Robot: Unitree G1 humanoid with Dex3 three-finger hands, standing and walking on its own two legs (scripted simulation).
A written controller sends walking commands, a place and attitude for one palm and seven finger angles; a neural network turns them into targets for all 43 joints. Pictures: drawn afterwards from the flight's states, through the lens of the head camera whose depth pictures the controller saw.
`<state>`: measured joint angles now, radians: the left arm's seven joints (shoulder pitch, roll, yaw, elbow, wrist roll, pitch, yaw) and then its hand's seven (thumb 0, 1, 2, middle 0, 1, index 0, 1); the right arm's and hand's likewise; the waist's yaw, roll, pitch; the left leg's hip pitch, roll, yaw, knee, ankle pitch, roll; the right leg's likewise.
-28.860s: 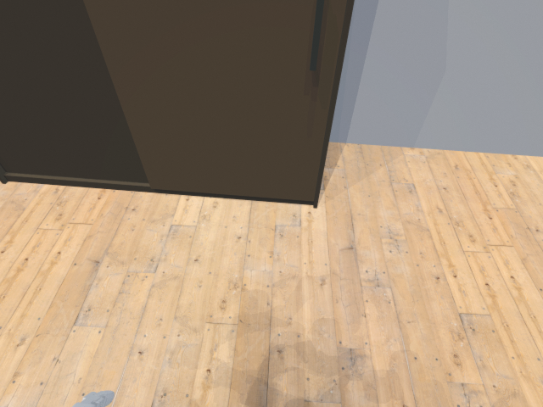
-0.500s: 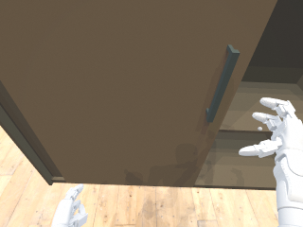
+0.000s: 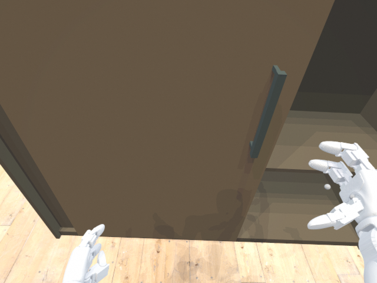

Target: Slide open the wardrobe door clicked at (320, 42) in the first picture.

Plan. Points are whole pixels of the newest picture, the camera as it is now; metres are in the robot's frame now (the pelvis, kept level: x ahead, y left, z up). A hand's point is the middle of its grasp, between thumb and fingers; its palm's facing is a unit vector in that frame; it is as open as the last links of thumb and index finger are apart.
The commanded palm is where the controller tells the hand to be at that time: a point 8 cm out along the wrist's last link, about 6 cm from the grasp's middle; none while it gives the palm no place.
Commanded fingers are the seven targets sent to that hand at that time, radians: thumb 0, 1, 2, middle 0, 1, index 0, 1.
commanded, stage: draw the hand back to the body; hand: right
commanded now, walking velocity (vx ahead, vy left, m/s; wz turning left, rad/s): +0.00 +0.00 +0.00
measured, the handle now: (263, 116) +0.52 -0.21 +0.12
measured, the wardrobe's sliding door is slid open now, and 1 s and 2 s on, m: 0.69 0.69 0.69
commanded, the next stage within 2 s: step back with the hand held close in 1.04 s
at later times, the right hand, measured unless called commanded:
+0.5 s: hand (347, 191) +0.23 -0.26 +0.17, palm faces +0.41 +0.85 -0.32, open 10.4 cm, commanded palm +0.18 -0.30 +0.18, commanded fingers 0.00 -0.65 -0.78 0.21 0.45 0.21 0.45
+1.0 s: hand (348, 195) +0.22 -0.26 +0.17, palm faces +0.44 +0.83 -0.34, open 7.5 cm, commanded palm +0.17 -0.29 +0.18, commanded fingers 0.00 -0.90 -0.90 0.20 0.30 0.20 0.30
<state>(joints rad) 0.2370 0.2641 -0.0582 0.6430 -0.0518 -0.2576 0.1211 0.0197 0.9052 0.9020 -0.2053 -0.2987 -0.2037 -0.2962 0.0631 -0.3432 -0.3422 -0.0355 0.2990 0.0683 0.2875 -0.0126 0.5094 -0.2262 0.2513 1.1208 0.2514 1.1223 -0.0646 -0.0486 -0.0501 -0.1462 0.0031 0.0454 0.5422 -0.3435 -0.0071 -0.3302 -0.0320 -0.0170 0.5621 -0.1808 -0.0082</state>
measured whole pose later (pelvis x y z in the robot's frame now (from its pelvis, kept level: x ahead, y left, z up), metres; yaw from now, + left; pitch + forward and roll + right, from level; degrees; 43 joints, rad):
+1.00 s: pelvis +0.03 +0.00 +0.01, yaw +2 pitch -6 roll +0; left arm 0.18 0.22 -0.03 0.65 0.02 -0.12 0.09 0.02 0.90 0.90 -0.21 -0.30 -0.21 -0.30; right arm 0.43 -0.33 -0.34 -0.37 0.08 -0.08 -0.08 0.02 -0.87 -0.90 0.21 0.31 0.21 0.31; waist -0.08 -0.05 0.01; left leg 0.04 0.01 0.01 0.34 -0.28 -0.01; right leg -0.14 -0.03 -0.05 0.39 -0.15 0.00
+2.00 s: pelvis -0.08 -0.05 +0.00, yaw +0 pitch -3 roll +4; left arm 0.21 0.22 0.00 0.63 0.01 -0.13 0.09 0.02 0.90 0.90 -0.21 -0.30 -0.21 -0.30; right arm 0.47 -0.38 -0.40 -0.49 0.03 -0.27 -0.14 0.01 -0.88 -0.90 0.21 0.30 0.21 0.30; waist -0.04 -0.03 0.04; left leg -0.28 -0.02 -0.03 0.52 -0.24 -0.04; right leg -0.46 -0.01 -0.02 0.55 -0.16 -0.05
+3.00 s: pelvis -0.26 -0.12 +0.01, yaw +4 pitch -2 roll +1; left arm 0.29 0.16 -0.02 0.65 0.02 -0.13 0.05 0.02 0.91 0.90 -0.21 -0.30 -0.20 -0.30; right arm 0.54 -0.42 -0.43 -0.51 0.02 -0.20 -0.14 0.02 -0.89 -0.90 0.21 0.30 0.21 0.30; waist 0.05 0.02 -0.02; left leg -0.34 -0.02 0.10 0.78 -0.43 0.02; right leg -0.30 -0.08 -0.04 0.52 -0.21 0.00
